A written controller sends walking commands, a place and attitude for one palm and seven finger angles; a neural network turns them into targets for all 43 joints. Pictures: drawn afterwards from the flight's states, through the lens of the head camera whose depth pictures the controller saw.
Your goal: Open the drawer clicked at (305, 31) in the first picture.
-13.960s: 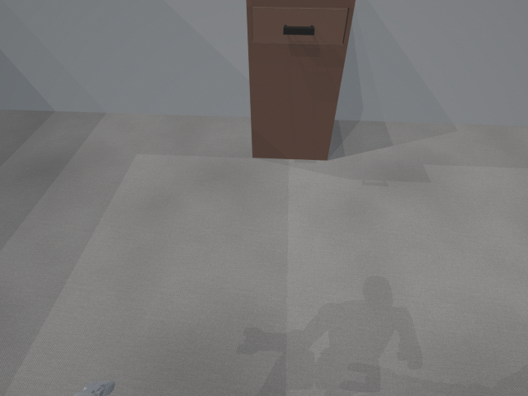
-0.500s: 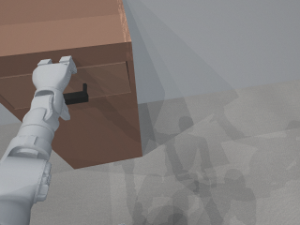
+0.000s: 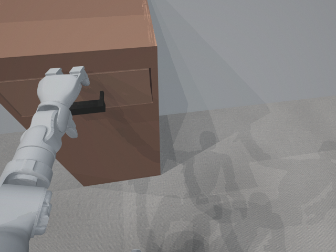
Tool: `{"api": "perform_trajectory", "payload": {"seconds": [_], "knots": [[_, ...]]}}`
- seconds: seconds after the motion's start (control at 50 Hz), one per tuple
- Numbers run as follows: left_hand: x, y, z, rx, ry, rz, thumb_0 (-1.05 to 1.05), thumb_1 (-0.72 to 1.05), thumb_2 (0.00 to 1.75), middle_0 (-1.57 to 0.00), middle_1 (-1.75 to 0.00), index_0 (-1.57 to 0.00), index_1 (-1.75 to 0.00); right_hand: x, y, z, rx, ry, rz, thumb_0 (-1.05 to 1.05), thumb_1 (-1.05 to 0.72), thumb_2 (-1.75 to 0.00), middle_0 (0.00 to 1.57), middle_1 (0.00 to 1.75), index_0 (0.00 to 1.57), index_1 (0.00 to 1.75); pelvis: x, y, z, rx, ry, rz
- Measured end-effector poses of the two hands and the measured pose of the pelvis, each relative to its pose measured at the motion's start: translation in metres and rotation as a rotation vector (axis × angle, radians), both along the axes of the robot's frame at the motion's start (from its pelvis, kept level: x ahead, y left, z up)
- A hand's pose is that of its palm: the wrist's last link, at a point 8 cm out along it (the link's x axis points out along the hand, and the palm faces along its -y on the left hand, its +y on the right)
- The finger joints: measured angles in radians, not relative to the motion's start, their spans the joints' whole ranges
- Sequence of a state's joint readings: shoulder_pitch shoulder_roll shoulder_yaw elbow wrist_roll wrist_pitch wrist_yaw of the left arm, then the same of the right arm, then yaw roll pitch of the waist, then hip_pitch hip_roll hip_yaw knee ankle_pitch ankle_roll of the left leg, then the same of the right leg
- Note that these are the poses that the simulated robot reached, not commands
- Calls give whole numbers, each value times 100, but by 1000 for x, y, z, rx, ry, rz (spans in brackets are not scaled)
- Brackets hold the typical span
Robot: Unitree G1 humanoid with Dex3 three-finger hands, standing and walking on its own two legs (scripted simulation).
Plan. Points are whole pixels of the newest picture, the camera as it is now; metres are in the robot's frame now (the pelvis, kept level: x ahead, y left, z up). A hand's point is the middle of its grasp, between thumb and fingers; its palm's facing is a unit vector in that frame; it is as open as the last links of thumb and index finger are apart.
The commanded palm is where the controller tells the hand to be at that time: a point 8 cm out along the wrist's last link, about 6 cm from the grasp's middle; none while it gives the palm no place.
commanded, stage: move the hooked fingers above the handle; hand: left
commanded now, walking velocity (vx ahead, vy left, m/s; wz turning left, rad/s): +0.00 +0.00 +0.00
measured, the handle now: (81, 102) +0.52 +0.24 +0.01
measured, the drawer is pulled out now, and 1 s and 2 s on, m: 0.00 0.00 0.00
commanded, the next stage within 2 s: lower the fingers behind the handle in 1.50 s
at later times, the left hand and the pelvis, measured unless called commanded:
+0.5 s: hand (72, 101) +0.47 +0.23 +0.08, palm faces +0.02 -0.02 -1.00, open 13.8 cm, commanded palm +0.45 +0.24 +0.13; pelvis -0.01 +0.00 +0.00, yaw +0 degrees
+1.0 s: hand (78, 102) +0.48 +0.23 +0.06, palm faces -0.02 -0.05 -1.00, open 13.8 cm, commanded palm +0.46 +0.24 +0.13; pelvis +0.00 +0.00 +0.00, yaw -1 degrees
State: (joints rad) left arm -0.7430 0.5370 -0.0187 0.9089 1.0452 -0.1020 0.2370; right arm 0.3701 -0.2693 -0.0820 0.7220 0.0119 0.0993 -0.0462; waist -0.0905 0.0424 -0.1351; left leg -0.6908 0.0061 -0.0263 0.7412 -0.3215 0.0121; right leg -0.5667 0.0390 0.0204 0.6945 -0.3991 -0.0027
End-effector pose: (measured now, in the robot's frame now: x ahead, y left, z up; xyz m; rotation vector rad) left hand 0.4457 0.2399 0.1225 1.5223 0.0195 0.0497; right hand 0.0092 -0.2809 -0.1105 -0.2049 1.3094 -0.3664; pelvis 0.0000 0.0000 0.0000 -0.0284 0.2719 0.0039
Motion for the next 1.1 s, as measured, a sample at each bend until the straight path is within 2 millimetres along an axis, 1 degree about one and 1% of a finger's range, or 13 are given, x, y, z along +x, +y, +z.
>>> {"api": "perform_trajectory", "payload": {"seconds": [0.06, 0.14, 0.24, 0.32, 0.44, 0.54, 0.64, 0.74, 0.84, 0.92, 1.02, 1.1], "knots": [[5, -1, 6, -12, -38, 37, 0, -49, 30, -32, -120, -32, -120, 7, 4, -2, 16, -21, 5, 1, -91, -89, 20, 30, 20, 30, -1, 2, -1, -1, 1, 0], [8, -2, 10, 7, -23, 92, 0, -49, 30, -33, -121, -31, -121, 16, 13, -5, 51, -63, 3, 1, -91, -89, 20, 30, 20, 30, -1, 5, 0, 0, -2, -11], [2, -3, 6, 21, 64, 128, 0, -49, 30, -33, -121, -31, -121, 23, 25, -6, 86, -100, -1, 1, -91, -89, 20, 30, 20, 30, -1, 6, 3, 6, -22, -22], [-4, -5, 2, 15, 97, 88, 0, -49, 30, -32, -120, -31, -120, 23, 30, -6, 87, -108, 8, 1, -91, -89, 21, 30, 20, 30, -3, 6, 4, 8, -35, -18], [-5, -10, 3, 19, 41, 25, 0, -49, 30, -32, -120, -32, -120, 18, 25, -5, 62, -88, 25, 1, -91, -89, 21, 30, 20, 30, -8, 4, 2, 6, -28, -3], [3, -7, 9, 28, -7, 67, 0, -49, 30, -32, -120, -32, -120, 8, 16, -6, 49, -57, 22, 1, -91, -89, 21, 30, 20, 30, -10, 2, -1, 4, -10, -2], [9, -4, 7, 36, 32, 132, 0, -49, 30, -31, -120, -31, -121, -3, 11, -6, 46, -28, 1, 1, -91, -89, 21, 30, 20, 30, -8, 1, 0, 5, -2, -8], [11, -6, 9, 25, 77, 122, 0, -49, 30, -31, -120, -32, -122, -10, 9, -4, 39, -12, -17, 1, -91, -89, 20, 30, 20, 30, -5, -1, 2, 6, -8, -12], [11, -15, -1, 5, 108, 65, 0, -49, 30, -31, -120, -32, -121, -9, 8, -2, 32, -20, -29, 1, -91, -89, 20, 30, 20, 30, -2, -2, 2, 6, -12, -17], [12, -16, -8, 0, 87, 33, 0, -49, 30, -31, -120, -32, -121, -6, 8, -2, 27, -27, -27, 1, -91, -89, 21, 30, 20, 30, -2, -2, 1, 6, -2, -19], [14, -12, -9, 5, 32, 34, 0, -49, 30, -36, -122, -32, -120, 0, 10, -6, 34, -27, -16, 1, -91, -89, 21, 30, 20, 30, -1, -1, -1, 4, 16, -18], [15, -13, -7, 8, 21, 52, 0, -49, 30, -37, -123, -34, -122, 6, 12, -9, 48, -32, -10, 1, -91, -89, 21, 30, 20, 30, 0, -1, -1, 4, 18, -15]]}}
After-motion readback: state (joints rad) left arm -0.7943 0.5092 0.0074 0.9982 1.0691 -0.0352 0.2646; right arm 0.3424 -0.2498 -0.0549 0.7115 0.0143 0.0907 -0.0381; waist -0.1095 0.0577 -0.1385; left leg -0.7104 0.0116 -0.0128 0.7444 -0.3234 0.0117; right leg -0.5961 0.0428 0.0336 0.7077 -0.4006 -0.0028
